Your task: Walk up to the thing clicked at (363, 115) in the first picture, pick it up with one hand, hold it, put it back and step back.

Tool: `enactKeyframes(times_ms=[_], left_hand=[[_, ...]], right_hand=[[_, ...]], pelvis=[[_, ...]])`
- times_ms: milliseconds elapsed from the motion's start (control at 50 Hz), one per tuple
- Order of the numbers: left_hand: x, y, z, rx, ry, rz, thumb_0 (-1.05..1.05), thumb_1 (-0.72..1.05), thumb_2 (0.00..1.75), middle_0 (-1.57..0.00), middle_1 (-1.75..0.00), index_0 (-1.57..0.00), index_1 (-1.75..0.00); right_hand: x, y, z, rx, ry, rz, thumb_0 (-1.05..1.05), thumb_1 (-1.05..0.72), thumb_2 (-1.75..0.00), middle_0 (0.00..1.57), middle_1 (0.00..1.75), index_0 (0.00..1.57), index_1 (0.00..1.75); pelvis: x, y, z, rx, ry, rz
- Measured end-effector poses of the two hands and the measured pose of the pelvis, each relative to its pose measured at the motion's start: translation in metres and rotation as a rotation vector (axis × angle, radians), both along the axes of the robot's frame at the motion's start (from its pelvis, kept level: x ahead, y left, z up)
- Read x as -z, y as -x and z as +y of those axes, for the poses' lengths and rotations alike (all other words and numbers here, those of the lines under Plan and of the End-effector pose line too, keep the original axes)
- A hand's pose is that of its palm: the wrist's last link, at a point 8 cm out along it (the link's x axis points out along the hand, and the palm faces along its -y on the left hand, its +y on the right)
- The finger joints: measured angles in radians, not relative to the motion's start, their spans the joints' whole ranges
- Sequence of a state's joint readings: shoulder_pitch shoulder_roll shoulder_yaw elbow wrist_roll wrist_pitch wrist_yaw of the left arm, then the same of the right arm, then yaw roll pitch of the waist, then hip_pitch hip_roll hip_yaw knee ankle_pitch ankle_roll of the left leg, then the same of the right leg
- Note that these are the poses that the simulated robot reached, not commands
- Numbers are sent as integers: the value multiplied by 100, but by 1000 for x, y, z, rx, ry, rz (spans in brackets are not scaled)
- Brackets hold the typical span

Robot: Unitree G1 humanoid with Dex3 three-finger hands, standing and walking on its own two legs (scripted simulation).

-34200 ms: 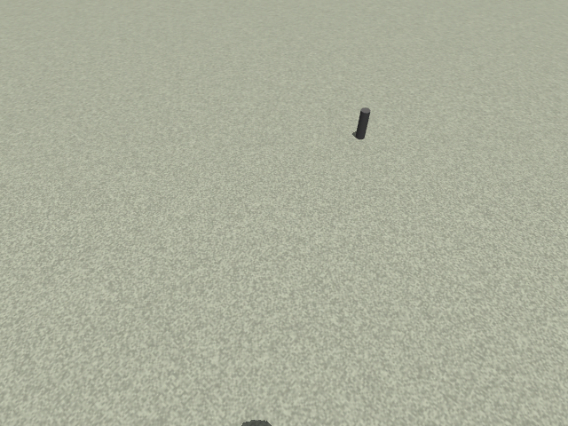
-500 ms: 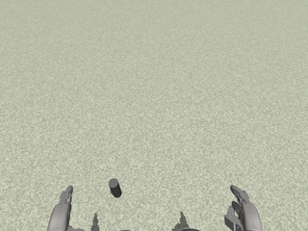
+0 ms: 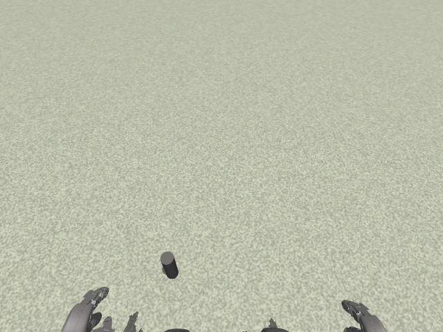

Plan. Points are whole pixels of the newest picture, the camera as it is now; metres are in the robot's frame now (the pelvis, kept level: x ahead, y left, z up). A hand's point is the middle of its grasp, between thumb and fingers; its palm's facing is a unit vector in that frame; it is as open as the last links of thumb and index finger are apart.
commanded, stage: stand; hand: left
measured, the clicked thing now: (169, 265) +0.45 +0.21 -0.65
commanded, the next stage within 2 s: step back in 1.94 s
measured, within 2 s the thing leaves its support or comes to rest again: neither
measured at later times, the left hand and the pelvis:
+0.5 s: hand out of the picture +0.03 +0.25 -0.12, palm faces +0.00 -0.94 -0.35, open 7.4 cm; pelvis -0.01 +0.01 +0.04, yaw +0 degrees
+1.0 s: hand out of the picture +0.04 +0.24 -0.12, palm faces -0.02 -0.94 -0.35, open 7.4 cm; pelvis -0.01 -0.01 +0.04, yaw +0 degrees
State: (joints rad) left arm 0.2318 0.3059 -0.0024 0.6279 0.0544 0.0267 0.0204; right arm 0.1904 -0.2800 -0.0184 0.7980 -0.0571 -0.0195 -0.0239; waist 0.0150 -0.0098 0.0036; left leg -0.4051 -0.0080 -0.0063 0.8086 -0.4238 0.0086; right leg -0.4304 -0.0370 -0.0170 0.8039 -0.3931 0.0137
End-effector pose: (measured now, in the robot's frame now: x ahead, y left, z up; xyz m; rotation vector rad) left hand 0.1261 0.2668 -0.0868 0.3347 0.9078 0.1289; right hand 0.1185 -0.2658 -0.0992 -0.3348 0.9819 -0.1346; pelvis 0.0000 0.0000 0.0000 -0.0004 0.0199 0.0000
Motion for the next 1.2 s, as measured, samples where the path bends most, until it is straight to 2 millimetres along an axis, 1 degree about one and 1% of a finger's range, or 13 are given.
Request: enactKeyframes(times_ms=[100,220,340,480,640,860,1020,1200], left_hand=[[5,32,18,-53,-19,121,1,86,89,-21,-30,-21,-30],[5,65,27,-107,-19,238,1,89,89,-20,-30,-20,-30],[3,87,28,-138,-13,309,1,90,90,-20,-30,-21,-30],[-2,99,28,-152,-18,341,1,90,90,-21,-30,-21,-30],[-7,102,28,-160,-27,348,1,90,90,-21,-30,-21,-30],[-7,99,23,-155,-26,363,1,90,90,-21,-30,-21,-30],[-6,86,18,-145,-17,355,1,90,90,-21,-30,-21,-30],[-8,66,15,-130,-11,326,1,90,90,-21,-30,-21,-30]], right_hand=[[-4,28,-14,51,18,97,1,-90,-90,21,30,21,30],[-6,54,-13,78,10,193,1,-91,-90,20,30,21,30],[-6,66,-6,86,-15,238,1,-91,-90,20,30,21,30],[-5,68,-1,87,-39,245,1,-91,-90,20,30,21,30],[-5,70,-8,90,-40,247,1,-91,-90,20,30,21,30],[-7,77,-23,107,-22,280,1,-91,-90,20,30,21,30],[-9,77,-28,114,-16,291,1,-91,-90,20,30,21,30],[-11,68,-28,112,-16,278,1,-91,-90,20,30,21,30]], pelvis=[[-11,-1,3,-2,2,-26],[-24,0,5,-6,2,-53],[-32,3,7,-6,-2,-78],[-37,9,7,-6,-8,-91],[-39,13,3,-7,-8,-94],[-40,12,-3,-3,-5,-84],[-41,7,-6,0,-3,-80],[-42,1,-7,4,-3,-76]])
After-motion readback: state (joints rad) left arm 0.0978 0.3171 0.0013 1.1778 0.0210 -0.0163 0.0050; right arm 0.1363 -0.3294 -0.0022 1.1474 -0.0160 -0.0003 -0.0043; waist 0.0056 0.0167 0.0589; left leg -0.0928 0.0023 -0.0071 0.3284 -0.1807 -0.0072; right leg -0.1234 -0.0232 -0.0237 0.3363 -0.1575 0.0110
